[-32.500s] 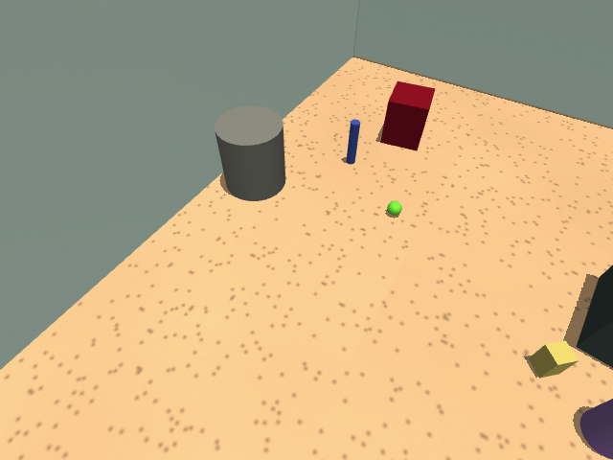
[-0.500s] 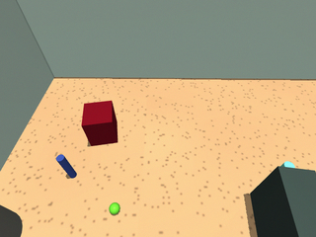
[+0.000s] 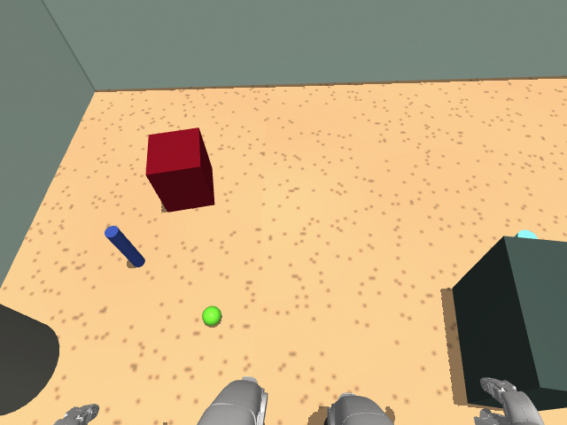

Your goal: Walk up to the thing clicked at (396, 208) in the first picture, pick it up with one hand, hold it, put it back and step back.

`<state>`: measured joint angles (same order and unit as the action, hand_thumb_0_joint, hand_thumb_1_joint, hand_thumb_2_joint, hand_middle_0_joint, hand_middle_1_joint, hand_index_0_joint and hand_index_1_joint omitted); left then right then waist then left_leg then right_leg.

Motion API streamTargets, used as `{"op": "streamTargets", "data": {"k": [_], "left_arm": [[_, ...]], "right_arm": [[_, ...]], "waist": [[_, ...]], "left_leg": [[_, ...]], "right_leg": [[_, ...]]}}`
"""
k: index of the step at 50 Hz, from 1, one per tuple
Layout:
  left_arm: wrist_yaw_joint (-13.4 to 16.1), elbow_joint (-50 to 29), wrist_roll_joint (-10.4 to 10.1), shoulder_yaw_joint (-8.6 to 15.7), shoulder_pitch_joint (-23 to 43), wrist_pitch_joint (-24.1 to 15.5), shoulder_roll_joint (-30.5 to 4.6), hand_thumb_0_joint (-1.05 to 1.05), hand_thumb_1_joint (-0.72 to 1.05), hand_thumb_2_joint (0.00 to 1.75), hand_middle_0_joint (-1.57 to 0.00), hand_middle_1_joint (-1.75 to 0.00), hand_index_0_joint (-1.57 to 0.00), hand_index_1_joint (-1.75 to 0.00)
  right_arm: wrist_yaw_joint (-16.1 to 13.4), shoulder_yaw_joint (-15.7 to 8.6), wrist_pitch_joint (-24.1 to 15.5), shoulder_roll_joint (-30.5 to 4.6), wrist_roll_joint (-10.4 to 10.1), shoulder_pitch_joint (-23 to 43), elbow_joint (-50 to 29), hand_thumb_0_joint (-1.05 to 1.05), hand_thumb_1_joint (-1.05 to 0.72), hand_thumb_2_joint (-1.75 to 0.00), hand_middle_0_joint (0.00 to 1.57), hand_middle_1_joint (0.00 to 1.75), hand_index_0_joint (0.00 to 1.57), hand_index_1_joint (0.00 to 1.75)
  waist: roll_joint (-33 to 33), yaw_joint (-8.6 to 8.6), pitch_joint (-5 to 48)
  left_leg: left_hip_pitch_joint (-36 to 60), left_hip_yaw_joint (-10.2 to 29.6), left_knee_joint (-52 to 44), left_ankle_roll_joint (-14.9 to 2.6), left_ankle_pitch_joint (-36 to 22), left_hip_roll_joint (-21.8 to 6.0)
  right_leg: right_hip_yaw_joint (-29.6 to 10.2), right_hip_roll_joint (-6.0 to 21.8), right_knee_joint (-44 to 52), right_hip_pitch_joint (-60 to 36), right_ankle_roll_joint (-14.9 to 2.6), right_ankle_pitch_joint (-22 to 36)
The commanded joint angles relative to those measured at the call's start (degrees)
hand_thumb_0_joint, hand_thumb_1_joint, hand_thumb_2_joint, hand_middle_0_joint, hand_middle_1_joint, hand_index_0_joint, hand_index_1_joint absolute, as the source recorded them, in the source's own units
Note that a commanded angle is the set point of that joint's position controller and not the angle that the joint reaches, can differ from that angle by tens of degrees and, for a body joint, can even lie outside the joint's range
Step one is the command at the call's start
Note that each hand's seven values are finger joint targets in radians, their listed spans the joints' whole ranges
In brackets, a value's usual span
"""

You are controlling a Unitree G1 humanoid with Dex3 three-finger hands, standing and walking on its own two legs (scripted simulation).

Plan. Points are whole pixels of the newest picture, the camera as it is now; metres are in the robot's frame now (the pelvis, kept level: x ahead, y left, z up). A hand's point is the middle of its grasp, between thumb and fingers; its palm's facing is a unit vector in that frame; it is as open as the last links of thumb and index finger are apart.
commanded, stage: step back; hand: left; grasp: from above
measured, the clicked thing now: (211, 315) +0.46 +0.30 -0.72
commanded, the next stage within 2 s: none
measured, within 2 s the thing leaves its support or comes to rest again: neither
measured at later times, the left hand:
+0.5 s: hand out of the picture -0.03 +0.32 -0.14, palm faces +0.07 -0.92 -0.38, open 7.4 cm
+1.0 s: hand out of the picture -0.16 +0.29 -0.12, palm faces -0.03 -0.90 -0.43, open 7.4 cm
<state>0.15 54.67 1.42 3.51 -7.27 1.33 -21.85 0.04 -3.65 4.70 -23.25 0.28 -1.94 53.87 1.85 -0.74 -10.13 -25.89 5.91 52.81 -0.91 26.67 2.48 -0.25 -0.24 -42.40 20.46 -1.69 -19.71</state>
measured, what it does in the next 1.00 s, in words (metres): walks backwards: left foot, then right foot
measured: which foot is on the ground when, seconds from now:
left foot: up 0.00-0.30, down 0.32-0.78, up 0.80-1.00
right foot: down 0.00-0.34, up 0.36-0.74, down 0.76-1.00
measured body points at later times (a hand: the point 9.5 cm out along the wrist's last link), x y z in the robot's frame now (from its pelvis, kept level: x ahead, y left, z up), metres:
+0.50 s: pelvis -0.12 +0.04 +0.02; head -0.07 +0.07 +0.46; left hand -0.03 +0.36 -0.11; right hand -0.02 -0.27 -0.09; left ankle -0.11 +0.14 -0.72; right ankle -0.11 -0.11 -0.62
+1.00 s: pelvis -0.27 +0.03 +0.01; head -0.22 +0.01 +0.46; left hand -0.16 +0.34 -0.09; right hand -0.19 -0.29 -0.12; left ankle -0.29 +0.16 -0.66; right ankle -0.24 -0.10 -0.71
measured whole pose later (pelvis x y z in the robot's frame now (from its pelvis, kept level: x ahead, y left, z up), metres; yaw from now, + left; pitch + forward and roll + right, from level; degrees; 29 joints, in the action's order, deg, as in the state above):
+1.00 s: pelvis -0.27 +0.03 +0.01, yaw -1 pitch -2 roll +1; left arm 1.3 46.0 2.3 3.6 -9.9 2.0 -19.8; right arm -0.8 -2.8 3.7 -23.4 -0.1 -10.5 50.2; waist 1.6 -0.7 -8.6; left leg -22.5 6.4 58.3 1.3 28.8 5.0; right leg -2.1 1.2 -35.5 18.3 0.0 -15.6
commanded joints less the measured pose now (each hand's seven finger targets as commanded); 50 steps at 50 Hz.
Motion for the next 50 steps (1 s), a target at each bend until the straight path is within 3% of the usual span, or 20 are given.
{"op": "streamTargets", "data": {"k": [1, 6, 9, 13, 15, 16, 17, 18, 21, 22, 30, 35, 37, 38, 39, 40, 41, 43, 48, 50], "left_arm": [[1.76, -7.77, 0.85, 3.92, 7.22, -1.62, -15.75, 0.00, 0.90, 0.90, -0.20, -0.30, -0.20, -0.30], [2.52, -8.21, 0.61, 3.95, -1.66, -1.29, -12.56, 0.00, 0.90, 0.90, -0.20, -0.30, -0.20, -0.30], [2.69, -8.93, 0.24, 4.45, -4.41, -0.79, -13.46, 0.00, 0.90, 0.90, -0.20, -0.30, -0.20, -0.30], [2.37, -11.54, 0.16, 4.74, 0.28, -0.25, -15.10, 0.00, 0.90, 0.90, -0.20, -0.30, -0.20, -0.30], [1.91, -12.21, -0.39, 4.16, 1.05, 0.32, -14.74, 0.00, 0.90, 0.90, -0.20, -0.30, -0.20, -0.30], [1.72, -12.37, -0.41, 3.45, -0.34, 0.55, -12.56, 0.00, 0.90, 0.90, -0.20, -0.30, -0.20, -0.30], [1.75, -12.95, -0.82, 2.76, -0.84, 0.48, -9.29, 0.00, 0.90, 0.90, -0.20, -0.30, -0.20, -0.30], [2.95, -12.72, -0.15, 4.10, 3.91, 0.46, -12.06, 0.00, 0.90, 0.90, -0.20, -0.30, -0.20, -0.30], [2.89, -9.15, -1.45, 4.19, -2.02, 0.83, -10.60, 0.00, 0.90, 0.90, -0.20, -0.30, -0.20, -0.30], [2.77, -8.74, -1.33, 4.29, -4.71, 0.72, -11.12, 0.00, 0.90, 0.90, -0.20, -0.30, -0.20, -0.30], [1.80, -10.85, -0.62, 3.71, -2.52, -0.09, -10.05, 0.00, 0.90, 0.90, -0.20, -0.30, -0.20, -0.30], [1.28, -7.93, -0.32, 3.60, -9.04, -0.82, -9.42, 0.00, 0.90, 0.90, -0.20, -0.30, -0.20, -0.30], [1.26, -6.05, 0.46, 4.04, -13.35, -1.23, -10.32, 0.00, 0.90, 0.90, -0.20, -0.30, -0.20, -0.30], [1.20, -6.90, 1.20, 4.90, -13.28, -1.51, -13.16, 0.00, 0.90, 0.90, -0.20, -0.30, -0.20, -0.30], [0.88, -8.48, 0.83, 6.17, -9.45, -1.28, -18.91, 0.00, 0.90, 0.90, -0.20, -0.30, -0.20, -0.30], [1.12, -10.99, 1.60, 6.49, -4.82, -1.65, -21.11, 0.00, 0.90, 0.90, -0.20, -0.30, -0.20, -0.30], [1.54, -12.74, 0.87, 5.95, -1.83, -1.98, -18.77, 0.00, 0.90, 0.90, -0.20, -0.30, -0.20, -0.30], [1.93, -13.24, 0.66, 4.98, 2.62, -1.86, -14.50, 0.00, 0.90, 0.90, -0.20, -0.30, -0.20, -0.30], [2.47, -13.83, 1.22, 4.57, -1.98, -0.66, -12.55, 0.00, 0.90, 0.90, -0.20, -0.30, -0.20, -0.30], [2.39, -13.69, 0.89, 4.53, -2.69, -0.20, -12.91, 0.00, 0.90, 0.90, -0.20, -0.30, -0.20, -0.30]], "right_arm": [[-1.09, -2.99, -0.94, -10.76, -1.53, -7.92, -2.34, 0.00, -0.90, -0.90, 0.20, 0.30, 0.20, 0.30], [-1.58, -1.24, -1.73, -10.09, -0.16, -5.77, -3.80, 0.00, -0.90, -0.90, 0.20, 0.30, 0.20, 0.30], [-1.67, -0.99, -1.98, -9.95, 0.29, -4.37, -5.11, 0.00, -0.90, -0.90, 0.20, 0.30, 0.20, 0.30], [-0.66, -1.82, -1.99, -10.01, 0.76, -11.38, -3.37, 0.00, -0.90, -0.90, 0.20, 0.30, 0.20, 0.30], [-0.19, -2.35, -2.30, -9.65, 1.27, -14.95, -1.96, 0.00, -0.90, -0.90, 0.20, 0.30, 0.20, 0.30], [-0.02, -2.92, -2.49, -11.50, 2.10, -13.97, -2.78, 0.00, -0.90, -0.90, 0.20, 0.30, 0.20, 0.30], [0.21, -3.90, -2.61, -16.54, 3.16, -10.56, -4.50, 0.00, -0.90, -0.90, 0.20, 0.30, 0.20, 0.30], [0.41, -4.74, -2.61, -20.97, 2.09, -8.53, -5.46, 0.00, -0.90, -0.90, 0.20, 0.30, 0.20, 0.30], [-0.82, -2.08, -3.33, -12.68, 2.49, 1.08, -7.04, 0.00, -0.90, -0.90, 0.20, 0.30, 0.20, 0.30], [-1.15, -2.31, -3.45, -12.72, 2.08, 1.36, -7.89, 0.00, -0.90, -0.90, 0.20, 0.30, 0.20, 0.30], [-1.49, -3.14, -3.53, -12.03, 1.14, -7.93, -8.29, 0.00, -0.90, -0.90, 0.20, 0.30, 0.20, 0.30], [-1.13, -3.42, -2.50, -13.07, 0.96, -4.26, -9.96, 0.00, -0.90, -0.90, 0.20, 0.30, 0.20, 0.30], [-0.82, -3.03, -1.94, -12.35, 0.24, -2.57, -10.10, 0.00, -0.90, -0.90, 0.20, 0.30, 0.20, 0.30], [-0.54, -2.52, -1.84, -10.58, 0.06, -3.22, -10.53, 0.00, -0.90, -0.90, 0.20, 0.30, 0.20, 0.30], [-0.75, -2.27, -1.95, -8.16, -0.27, 0.21, -11.43, 0.00, -0.90, -0.90, 0.20, 0.30, 0.20, 0.30], [-1.35, -3.07, -1.49, -9.59, 0.32, 0.75, -10.75, 0.00, -0.90, -0.90, 0.20, 0.30, 0.20, 0.30], [-1.20, -3.36, -1.26, -11.11, -0.09, -1.92, -9.96, 0.00, -0.90, -0.90, 0.20, 0.30, 0.20, 0.30], [-1.48, -2.58, -2.04, -9.66, -1.24, -7.08, -7.65, 0.00, -0.90, -0.90, 0.20, 0.30, 0.20, 0.30], [-1.75, -1.74, -2.68, -9.15, -0.14, -6.67, -8.78, 0.00, -0.90, -0.90, 0.20, 0.30, 0.20, 0.30], [-1.68, -1.72, -3.06, -8.32, 0.38, -8.17, -8.78, 0.00, -0.90, -0.90, 0.20, 0.30, 0.20, 0.30]], "waist": [[-8.21, 3.58, 10.95], [-9.35, -2.55, 14.23], [-11.80, -3.68, 14.32], [-14.63, 0.42, 15.85], [-11.55, 2.76, 15.68], [-3.54, 2.53, 14.52], [11.15, 1.97, 12.77], [13.73, 4.96, 10.36], [3.70, -2.02, 6.73], [5.81, -2.71, 7.29], [6.90, 3.48, 11.63], [8.14, 1.20, 14.66], [6.14, -1.14, 14.87], [-2.12, -0.97, 13.44], [-17.22, -2.54, 9.63], [-17.55, -3.00, 6.29], [-11.49, -0.69, 5.72], [-7.85, 2.81, 7.57], [-11.03, -1.91, 9.40], [-13.54, -1.84, 11.24]], "left_leg": [[-0.63, 5.98, 21.28, 0.37, 1.98, 4.06], [-6.87, 3.24, 10.33, 2.70, 3.18, 3.00], [-3.19, 0.24, 1.77, 2.46, 4.75, 1.75], [7.56, -3.92, -12.44, -0.03, 0.48, -0.62], [15.94, -6.62, -24.71, -1.40, -10.85, -0.36], [17.68, 3.56, -29.65, -3.31, -10.37, -6.44], [19.61, 21.12, -34.77, -8.73, -16.29, -19.48], [8.38, 25.21, -36.71, -15.44, -21.43, -25.44], [8.74, 8.86, -32.27, -9.10, -32.67, -15.72], [10.27, 7.43, -31.15, -10.01, -31.53, -16.01], [25.21, 7.03, -26.03, -14.84, -40.18, -18.39], [19.33, 5.11, -23.17, -10.94, -30.74, -16.71], [10.53, 3.93, -21.28, -6.67, -22.10, -15.29], [2.43, 1.37, -15.80, -3.45, -12.04, -11.05], [-2.58, -4.85, -2.50, 0.61, 2.36, 1.32], [-0.58, 2.11, 11.18, 1.62, 8.92, 1.45], [1.32, 6.82, 17.82, 1.22, 6.04, 1.88], [-0.66, 4.78, 18.28, 1.19, 0.76, 4.88], [-1.07, -0.04, 1.54, 2.35, 3.91, 1.76], [1.42, -2.56, -10.29, 1.59, 2.82, -0.54]], "right_leg": [[-18.53, 15.80, 20.68, -2.57, -11.78, 19.84], [-14.99, 15.48, 14.90, -20.02, -11.87, 30.41], [-14.79, 16.45, 14.38, -20.58, -12.09, 35.13], [-12.82, 15.48, 14.73, -13.30, -9.05, 25.59], [-10.05, 12.97, 12.06, -6.39, -5.44, 17.31], [-7.64, 9.05, 6.94, 0.10, -2.55, 8.51], [-1.74, -2.18, -5.86, 11.64, 0.53, -11.58], [-7.83, -5.90, -18.74, 8.15, 1.70, -20.14], [-12.95, -7.66, -32.42, 10.33, 0.55, -8.95], [-11.54, -6.84, -32.89, 10.42, 0.55, -7.57], [-6.51, -3.56, -16.52, 8.19, 4.22, -11.48], [-0.85, -1.25, 7.93, -4.44, 2.35, -2.94], [-1.13, -0.74, 16.97, -12.75, 0.26, 6.74], [-13.07, 5.80, 20.19, -14.24, -2.38, 2.92], [-28.55, 17.78, 25.63, -6.27, -11.45, 5.23], [-34.83, 24.91, 27.07, 3.42, -16.96, 8.61], [-29.51, 22.26, 25.17, 5.43, -15.26, 13.96], [-13.90, 13.53, 17.94, -1.40, -9.78, 26.88], [-11.85, 13.37, 14.09, -13.08, -9.61, 29.92], [-12.65, 13.82, 11.53, -16.31, -8.98, 31.49]]}}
